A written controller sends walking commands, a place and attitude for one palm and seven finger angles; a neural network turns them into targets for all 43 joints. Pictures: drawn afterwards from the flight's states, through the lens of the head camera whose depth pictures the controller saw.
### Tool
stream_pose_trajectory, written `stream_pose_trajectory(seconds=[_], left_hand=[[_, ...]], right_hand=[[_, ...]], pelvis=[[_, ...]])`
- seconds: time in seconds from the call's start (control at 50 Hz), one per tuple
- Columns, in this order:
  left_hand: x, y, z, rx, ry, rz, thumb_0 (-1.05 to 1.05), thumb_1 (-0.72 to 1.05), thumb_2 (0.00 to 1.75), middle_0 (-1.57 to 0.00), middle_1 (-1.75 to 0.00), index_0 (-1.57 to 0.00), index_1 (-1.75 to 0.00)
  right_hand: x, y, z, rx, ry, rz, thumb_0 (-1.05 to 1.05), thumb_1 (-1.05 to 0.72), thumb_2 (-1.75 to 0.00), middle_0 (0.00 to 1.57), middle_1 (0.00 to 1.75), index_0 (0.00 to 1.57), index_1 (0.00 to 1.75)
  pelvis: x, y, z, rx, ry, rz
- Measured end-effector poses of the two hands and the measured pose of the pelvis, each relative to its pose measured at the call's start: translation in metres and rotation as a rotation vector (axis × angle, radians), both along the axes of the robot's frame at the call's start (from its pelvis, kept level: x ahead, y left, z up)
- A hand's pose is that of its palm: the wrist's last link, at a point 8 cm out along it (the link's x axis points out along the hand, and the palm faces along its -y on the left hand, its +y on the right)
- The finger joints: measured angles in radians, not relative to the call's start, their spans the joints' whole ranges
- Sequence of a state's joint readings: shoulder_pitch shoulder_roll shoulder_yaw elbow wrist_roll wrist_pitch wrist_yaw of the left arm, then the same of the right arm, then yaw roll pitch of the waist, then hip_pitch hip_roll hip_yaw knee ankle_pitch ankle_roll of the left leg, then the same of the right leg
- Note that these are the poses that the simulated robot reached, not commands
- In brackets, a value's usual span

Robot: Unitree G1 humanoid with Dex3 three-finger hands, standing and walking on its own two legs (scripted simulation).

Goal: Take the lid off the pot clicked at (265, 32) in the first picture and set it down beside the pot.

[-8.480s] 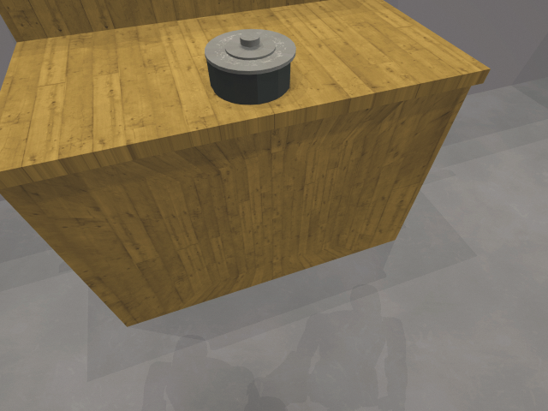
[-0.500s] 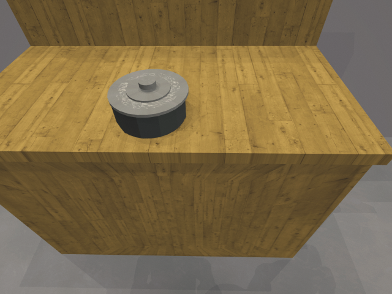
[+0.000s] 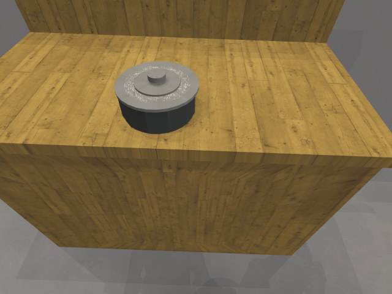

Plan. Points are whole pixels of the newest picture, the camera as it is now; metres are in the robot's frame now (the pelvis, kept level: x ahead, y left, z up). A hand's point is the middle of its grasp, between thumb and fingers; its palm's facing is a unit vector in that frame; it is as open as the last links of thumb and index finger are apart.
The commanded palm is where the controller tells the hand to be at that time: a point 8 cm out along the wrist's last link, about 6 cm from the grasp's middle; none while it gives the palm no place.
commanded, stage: look again from close up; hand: left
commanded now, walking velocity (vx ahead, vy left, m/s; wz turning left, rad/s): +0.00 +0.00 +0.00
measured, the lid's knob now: (156, 75) +0.55 +0.13 +0.16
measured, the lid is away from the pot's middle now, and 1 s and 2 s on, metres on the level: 0.00 0.00 0.00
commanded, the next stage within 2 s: lift the closed hand beside the body in 0.66 s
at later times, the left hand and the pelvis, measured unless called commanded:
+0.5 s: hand out of the picture +0.05 +0.22 -0.17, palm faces +0.01 -0.97 -0.23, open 7.4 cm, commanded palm none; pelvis +0.02 +0.02 +0.00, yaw -1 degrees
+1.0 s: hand (96, 281) +0.16 +0.20 -0.04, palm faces +0.17 -0.93 -0.31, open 6.3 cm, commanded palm +0.11 +0.25 +0.00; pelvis +0.01 +0.01 +0.01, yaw -1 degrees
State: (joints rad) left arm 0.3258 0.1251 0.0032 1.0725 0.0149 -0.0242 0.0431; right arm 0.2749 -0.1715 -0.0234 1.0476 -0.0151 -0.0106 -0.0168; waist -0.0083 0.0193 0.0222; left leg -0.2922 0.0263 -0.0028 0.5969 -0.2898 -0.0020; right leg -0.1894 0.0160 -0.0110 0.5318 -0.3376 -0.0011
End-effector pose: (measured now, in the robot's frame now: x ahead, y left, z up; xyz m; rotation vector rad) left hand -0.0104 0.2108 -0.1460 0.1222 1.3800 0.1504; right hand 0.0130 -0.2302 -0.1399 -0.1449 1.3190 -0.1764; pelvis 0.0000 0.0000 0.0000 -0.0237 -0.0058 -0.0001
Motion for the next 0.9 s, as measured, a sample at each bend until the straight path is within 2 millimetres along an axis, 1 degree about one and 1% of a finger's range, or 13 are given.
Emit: stream_pose_trajectory(seconds=[0.06, 0.18, 0.26, 0.32, 0.46, 0.78, 0.8, 0.82, 0.86, 0.9], left_hand=[[0.013, 0.015, 0.000, 0.013, -0.026, -0.006, 0.01, 0.90, 0.90, -0.20, -0.30, -0.20, -0.30], [0.037, 0.042, 0.005, 0.049, -0.075, -0.019, 0.01, 0.91, 0.90, -0.20, -0.30, -0.20, -0.30], [0.047, 0.054, 0.007, 0.066, -0.083, -0.029, 0.01, 0.91, 0.90, -0.20, -0.30, -0.20, -0.30], [0.052, 0.059, 0.008, 0.073, -0.082, -0.035, 0.01, 0.91, 0.90, -0.20, -0.30, -0.20, -0.30], [0.055, 0.059, 0.007, 0.067, -0.062, -0.039, 0.01, 0.91, 0.90, -0.20, -0.30, -0.20, -0.30], [0.051, 0.040, 0.001, 0.031, -0.030, -0.043, 0.01, 0.91, 0.90, -0.20, -0.30, -0.20, -0.30], [0.059, 0.040, 0.007, 0.036, -0.077, -0.015, 0.01, 0.90, 0.90, -0.20, -0.30, -0.21, -0.30], [0.074, 0.042, 0.020, 0.057, -0.180, 0.001, 0.02, 0.90, 0.90, -0.21, -0.30, -0.21, -0.31], [0.106, 0.045, 0.058, 0.132, -0.398, 0.016, 0.02, 0.90, 0.90, -0.23, -0.32, -0.23, -0.33], [0.128, 0.047, 0.089, 0.192, -0.550, 0.011, 0.02, 0.91, 0.90, -0.26, -0.36, -0.26, -0.37]], right_hand=[[0.012, 0.009, 0.001, -0.003, -0.035, 0.014, 0.01, -0.92, -0.90, 0.20, 0.30, 0.20, 0.30], [0.032, 0.019, 0.004, -0.009, -0.065, 0.034, 0.01, -0.93, -0.90, 0.20, 0.30, 0.20, 0.30], [0.041, 0.024, 0.006, -0.009, -0.075, 0.041, 0.01, -0.93, -0.90, 0.20, 0.30, 0.20, 0.30], [0.045, 0.026, 0.007, -0.009, -0.073, 0.044, 0.01, -0.92, -0.90, 0.20, 0.30, 0.20, 0.30], [0.049, 0.026, 0.008, -0.010, -0.051, 0.045, 0.01, -0.91, -0.90, 0.20, 0.30, 0.20, 0.30], [0.046, 0.016, 0.009, -0.023, -0.016, 0.031, 0.01, -0.90, -0.90, 0.20, 0.30, 0.20, 0.30], [0.048, 0.015, 0.011, -0.019, -0.048, 0.034, 0.01, -0.91, -0.90, 0.20, 0.30, 0.20, 0.30], [0.053, 0.015, 0.016, -0.022, -0.106, 0.052, 0.01, -0.91, -0.90, 0.20, 0.30, 0.20, 0.30], [0.068, 0.015, 0.023, -0.016, -0.236, 0.072, 0.01, -0.91, -0.90, 0.20, 0.30, 0.20, 0.30], [0.087, 0.015, 0.028, 0.006, -0.349, 0.081, 0.01, -0.90, -0.90, 0.20, 0.30, 0.20, 0.30]], pelvis=[[0.004, 0.008, -0.001, 0.004, 0.000, -0.002], [0.009, 0.020, 0.000, 0.011, 0.006, -0.007], [0.012, 0.024, 0.001, 0.015, 0.010, -0.011], [0.015, 0.025, 0.002, 0.018, 0.013, -0.012], [0.019, 0.025, 0.003, 0.021, 0.017, -0.014], [0.023, 0.018, 0.003, 0.018, 0.018, -0.018], [0.022, 0.018, 0.003, 0.018, 0.017, -0.017], [0.022, 0.018, 0.004, 0.021, 0.017, -0.015], [0.022, 0.017, 0.006, 0.028, 0.011, -0.007], [0.021, 0.016, 0.007, 0.032, 0.008, 0.001]])
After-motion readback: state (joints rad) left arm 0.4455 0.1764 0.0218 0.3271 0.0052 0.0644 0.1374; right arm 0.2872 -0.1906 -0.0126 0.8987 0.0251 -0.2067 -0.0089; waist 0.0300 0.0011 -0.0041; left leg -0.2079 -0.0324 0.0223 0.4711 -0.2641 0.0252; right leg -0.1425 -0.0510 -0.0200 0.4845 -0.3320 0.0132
